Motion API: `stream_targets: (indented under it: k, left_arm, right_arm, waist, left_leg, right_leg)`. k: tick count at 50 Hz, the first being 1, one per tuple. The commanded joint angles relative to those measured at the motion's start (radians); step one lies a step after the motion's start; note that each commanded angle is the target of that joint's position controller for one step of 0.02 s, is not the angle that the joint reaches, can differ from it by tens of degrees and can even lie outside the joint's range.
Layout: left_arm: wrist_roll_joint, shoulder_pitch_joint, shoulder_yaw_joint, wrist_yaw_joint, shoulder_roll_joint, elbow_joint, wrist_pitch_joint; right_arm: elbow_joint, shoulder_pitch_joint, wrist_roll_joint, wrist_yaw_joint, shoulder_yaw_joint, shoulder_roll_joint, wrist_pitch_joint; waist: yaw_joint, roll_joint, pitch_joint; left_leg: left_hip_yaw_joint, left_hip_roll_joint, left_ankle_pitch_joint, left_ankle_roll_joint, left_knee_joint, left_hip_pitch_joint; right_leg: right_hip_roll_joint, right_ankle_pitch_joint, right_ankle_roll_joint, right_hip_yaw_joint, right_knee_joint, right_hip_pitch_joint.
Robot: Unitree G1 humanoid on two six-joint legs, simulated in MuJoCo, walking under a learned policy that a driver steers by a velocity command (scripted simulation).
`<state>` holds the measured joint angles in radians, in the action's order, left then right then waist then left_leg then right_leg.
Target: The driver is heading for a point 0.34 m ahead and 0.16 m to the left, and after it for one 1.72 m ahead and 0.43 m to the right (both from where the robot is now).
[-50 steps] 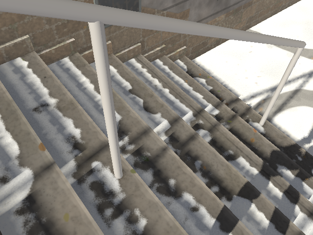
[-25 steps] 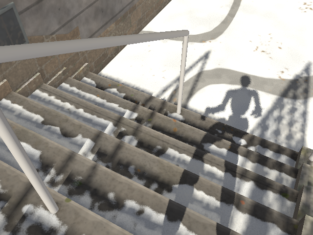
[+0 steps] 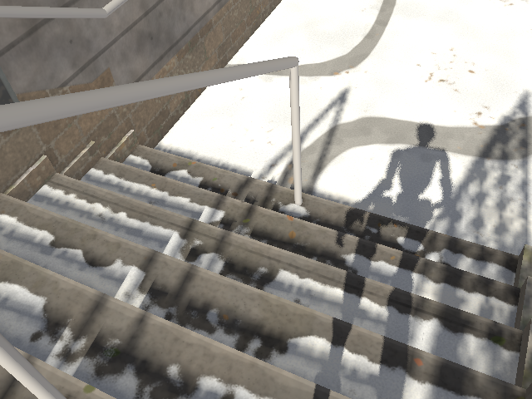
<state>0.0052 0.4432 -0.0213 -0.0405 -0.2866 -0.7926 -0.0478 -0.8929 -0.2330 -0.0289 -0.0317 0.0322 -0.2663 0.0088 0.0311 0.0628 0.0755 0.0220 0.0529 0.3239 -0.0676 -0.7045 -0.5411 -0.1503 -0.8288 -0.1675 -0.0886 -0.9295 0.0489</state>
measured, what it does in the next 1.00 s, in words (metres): goes down: left foot 0.17 m lower, then right foot 0.16 m lower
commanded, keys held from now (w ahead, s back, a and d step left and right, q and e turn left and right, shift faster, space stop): w+q+shift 0.26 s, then e+shift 0.74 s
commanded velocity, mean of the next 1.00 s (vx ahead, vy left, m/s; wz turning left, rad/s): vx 0.47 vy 0.00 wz -0.14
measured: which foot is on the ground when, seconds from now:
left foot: up 0.00-0.12, down 0.14-0.52, up 0.54-0.92, down 0.94-1.00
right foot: down 0.00-0.12, up 0.14-0.50, down 0.52-0.94, up 0.96-1.00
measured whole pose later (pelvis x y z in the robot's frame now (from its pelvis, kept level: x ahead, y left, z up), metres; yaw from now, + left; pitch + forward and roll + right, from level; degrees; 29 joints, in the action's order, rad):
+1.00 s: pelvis +0.49 +0.00 -0.26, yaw -9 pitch +3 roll +0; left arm 0.05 0.30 -0.05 0.07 -0.31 -0.68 -0.06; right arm -0.64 -0.16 -0.06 0.00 0.01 -0.26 0.07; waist 0.06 -0.02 -0.04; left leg -0.01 0.04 -0.25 -0.06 -0.62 -0.40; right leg -0.21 -0.53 -0.01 0.26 -0.98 0.43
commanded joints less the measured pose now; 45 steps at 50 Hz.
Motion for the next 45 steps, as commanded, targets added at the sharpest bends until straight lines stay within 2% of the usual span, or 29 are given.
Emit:
stream_targets:
  k: [1,3,5,6,7,9,10,11,12,14,16,18,19,20,21,22,23,25,26,27,28,29,30,32,33,35,37,42,45]
  left_arm:
    - [0.023,0.22,-0.015,-0.024,-0.105,-0.059,0.008]
    - [0.018,0.125,-0.018,-0.043,-0.124,-0.061,0.013]
    - [0.032,0.006,-0.023,-0.045,-0.146,-0.053,0.02]
    - [0.026,-0.156,-0.036,-0.04,-0.161,-0.028,0.013]
    - [0.013,-0.385,-0.034,-0.025,-0.112,0.062,0.014]
    - [0.034,-0.248,0.004,0.004,-0.034,0.149,-0.003]
    - [0.038,-0.208,0.008,0.026,-0.07,0.186,-0.026]
    - [0.035,-0.277,-0.005,0.038,-0.139,0.238,-0.014]
    - [0.056,-0.306,-0.019,0.044,-0.169,0.19,0.007]
    - [0.068,-0.182,0.002,0.041,-0.102,0.115,0.032]
    - [0.014,-0.195,-0.025,0.045,-0.108,0.095,0.012]
    - [0.019,-0.224,0.003,0.057,0.001,0.083,-0.011]
    - [0.132,-0.293,0.061,0.123,0.115,0.08,0.001]
    - [-0.001,-0.269,0.004,0.086,0.022,0.105,0.007]
    - [-0.013,-0.326,0.009,0.069,0.031,0.115,0.009]
    - [0.108,-0.449,0.03,0.111,0.037,0.113,-0.016]
    - [0.13,-0.284,0.009,0.108,0.013,0.069,-0.018]
    - [0.113,0.108,-0.045,0.091,-0.131,-0.135,-0.025]
    - [0.135,0.447,-0.082,0.071,-0.158,-0.23,-0.022]
    - [0.108,0.394,-0.088,0.073,-0.271,-0.186,-0.032]
    - [0.098,0.264,-0.087,0.103,-0.281,-0.115,-0.043]
    - [0.102,0.137,-0.078,0.092,-0.229,-0.073,-0.056]
    - [0.066,-0.009,-0.048,0.104,-0.184,-0.042,-0.056]
    - [0.054,-0.289,0.01,0.109,-0.046,0.035,-0.058]
    - [0.058,-0.314,0.016,0.092,-0.045,0.045,-0.067]
    - [0.046,-0.24,0.009,0.04,-0.077,0.062,-0.097]
    - [0.041,-0.154,0.001,0.023,-0.14,0.047,-0.103]
    - [0.04,-0.03,-0.045,0.095,-0.178,0.087,-0.071]
    - [0.036,-0.056,-0.055,0.116,-0.13,0.13,-0.041]
  right_arm:
    - [0.124,0.269,-0.003,0.007,-0.01,-0.035,0.035]
    - [0.086,0.173,0.021,0.008,-0.018,-0.036,0.03]
    - [0.002,-0.143,0.002,0.019,0.013,-0.099,0.006]
    - [-0.067,-0.417,0.004,0.018,0.06,-0.168,0.003]
    - [-0.103,-0.525,0.05,0.011,0.093,-0.156,-0.01]
    - [-0.066,-0.418,0.056,0.028,0.059,-0.137,-0.003]
    - [-0.042,-0.338,0.057,0.029,0.055,-0.144,0.01]
    - [0.022,-0.047,0.067,0.052,0.055,-0.146,0.028]
    - [0.062,0.077,0.075,0.06,0.047,-0.131,0.036]
    - [0.078,0.019,0.036,0.046,0.054,-0.196,0.064]
    - [0.01,-0.098,0.091,0.046,0.026,-0.046,0.108]
    - [0.006,-0.137,0.088,0.058,0.008,-0.026,0.096]
    - [-0.032,-0.274,-0.119,0.022,-0.01,0.005,0.124]
    - [-0.011,-0.244,0.038,0.041,0.014,-0.012,0.082]
    - [-0.004,-0.254,0.043,0.055,0.003,-0.022,0.04]
    - [-0.028,-0.399,-0.077,0.036,-0.032,0.025,0.086]
    - [0.004,-0.346,-0.097,0.006,-0.006,-0.087,0.096]
    - [0.1,-0.154,-0.046,-0.028,-0.019,-0.111,0.093]
    - [0.087,-0.12,-0.075,-0.061,-0.014,-0.165,0.076]
    - [0.103,-0.333,-0.096,-0.106,-0.052,0.069,0.078]
    - [0.226,-0.236,-0.061,-0.104,-0.035,-0.044,0.076]
    - [0.311,-0.066,-0.002,-0.082,-0.025,-0.096,0.076]
    - [0.347,-0.051,-0.007,-0.037,-0.025,-0.11,0.066]
    - [0.321,-0.087,-0.053,0.018,-0.031,-0.09,0.038]
    - [0.342,-0.097,-0.064,0.014,-0.054,-0.01,0.033]
    - [0.304,-0.122,-0.075,-0.01,-0.062,0.023,0.024]
    - [0.299,-0.047,-0.072,-0.012,-0.066,0.017,0.023]
    - [0.345,0.131,-0.057,0.046,-0.043,-0.079,0.027]
    - [0.334,0.159,-0.007,0.048,-0.032,-0.051,0.045]
  waist:
    - [0.138,-0.114,0.157]
    - [0.051,-0.135,0.076]
    - [-0.098,-0.132,-0.039]
    - [-0.279,-0.065,-0.057]
    - [-0.399,0.153,-0.002]
    - [-0.169,0.025,-0.053]
    - [-0.087,-0.004,-0.048]
    - [0.055,0.009,0.1]
    - [0.078,-0.058,0.102]
    - [0.057,0.006,-0.001]
    - [0.042,-0.103,-0.047]
    - [-0.022,0.029,-0.058]
    - [-0.09,0.003,0.095]
    - [-0.108,0.001,-0.068]
    - [-0.135,0.059,-0.04]
    - [-0.168,-0.06,0.097]
    - [-0.09,-0.021,0.05]
    - [0.094,-0.161,0.035]
    - [0.244,-0.272,-0.051]
    - [0.063,-0.399,-0.348]
    - [0.095,-0.245,-0.454]
    - [0.146,-0.139,-0.335]
    - [0.07,-0.096,-0.27]
    - [-0.129,0.018,-0.085]
    - [-0.169,-0.103,-0.024]
    - [-0.113,-0.036,-0.14]
    - [-0.056,-0.096,-0.141]
    - [0.058,-0.15,-0.125]
    - [0.073,-0.143,-0.149]
  left_leg:
    - [0.03,-0.002,-0.115,-0.05,0.14,-0.237]
    - [0.083,-0.035,-0.106,-0.082,0.23,-0.037]
    - [0.152,0.005,-0.339,-0.112,0.132,0.394]
    - [0.055,-0.04,-0.385,-0.224,0.159,0.676]
    - [-0.083,-0.103,-0.269,-0.309,0.257,0.856]
    - [-0.426,-0.249,0.009,-0.387,0.079,0.905]
    - [-0.684,-0.375,-0.477,-0.431,0.261,0.764]
    - [-0.683,-0.404,-0.767,-0.355,0.438,0.368]
    - [-0.572,-0.239,-0.857,-0.29,0.476,0.183]
    - [-0.448,-0.19,-0.317,-0.289,0.43,0.06]
    - [-0.275,-0.049,-0.459,-0.174,0.182,0.123]
    - [-0.189,0.018,-0.53,-0.118,0.068,0.092]
    - [-0.052,0.051,-0.668,-0.093,-0.065,-0.113]
    - [-0.168,0.002,-0.52,-0.107,-0.076,0.12]
    - [-0.184,-0.045,-0.445,-0.099,-0.165,0.163]
    - [-0.159,-0.055,-0.589,-0.069,-0.192,0.086]
    - [-0.165,-0.079,-0.49,-0.093,-0.255,0.024]
    - [-0.118,-0.063,-0.357,0.005,-0.651,0.074]
    - [-0.077,0.006,-0.423,0.058,-1.145,-0.002]
    - [0.02,0.051,-1.175,0.157,-1.466,-0.399]
    - [-0.08,0.056,-1.201,0.208,-1.644,-0.672]
    - [-0.13,-0.007,-1.187,0.202,-1.552,-0.877]
    - [-0.185,-0.083,-1.12,0.182,-1.412,-0.842]
    - [-0.145,-0.174,-0.86,0.147,-1.07,-0.348]
    - [-0.103,-0.177,-0.739,0.134,-1.036,-0.277]
    - [-0.011,-0.157,-0.372,0.142,-0.645,-0.074]
    - [-0.01,-0.129,-0.43,0.176,-0.431,0.042]
    - [-0.127,-0.042,-0.68,0.17,-0.105,-0.256]
    - [-0.15,-0.043,-0.684,0.125,0.034,-0.227]
  right_leg:
    - [0.294,1.413,0.128,0.206,0.144,-0.169]
    - [0.319,1.576,0.124,0.134,0.056,-0.149]
    - [0.344,1.732,0.128,0.083,-0.242,0.064]
    - [0.256,1.436,0.18,0.026,-0.711,0.396]
    - [0.093,0.465,0.213,-0.08,-1.113,0.73]
    - [0.138,0.198,0.251,0.14,-0.991,1.043]
    - [0.161,0.246,0.252,0.262,-0.699,1.065]
    - [0.253,0.462,0.246,0.293,-0.275,0.894]
    - [0.247,0.585,0.268,0.244,-0.079,0.628]
    - [0.179,0.592,0.249,0.068,-0.089,0.306]
    - [0.248,1.279,0.228,0.181,0.217,0.343]
    - [0.206,1.382,0.214,0.111,0.327,0.238]
    - [0.194,1.176,0.2,0.09,0.353,0.176]
    - [0.138,1.335,0.198,0.049,0.394,0.233]
    - [0.185,1.333,0.163,0.108,0.419,0.288]
    - [0.209,1.136,0.197,0.133,0.541,0.3]
    - [0.133,1.182,0.185,-0.006,0.407,0.13]
    - [0.19,1.277,0.135,0.059,0.739,-0.044]
    - [0.221,1.462,0.011,0.049,0.735,-0.286]
    - [0.443,2.232,-0.253,0.311,0.318,-0.728]
    - [0.574,2.343,-0.406,0.588,0.231,-0.847]
    - [0.634,1.974,-0.356,0.621,0.268,-0.705]
    - [0.655,1.581,-0.312,0.702,0.32,-0.418]
    - [0.439,1.271,-0.206,0.455,0.545,0.402]
    - [0.34,1.235,-0.194,0.431,0.569,0.61]
    - [0.172,1.011,-0.12,0.312,0.555,0.695]
    - [0.157,0.924,-0.092,0.363,0.543,0.634]
    - [0.305,0.951,-0.177,0.764,0.406,-0.011]
    - [0.328,1.118,-0.19,0.855,0.354,-0.124]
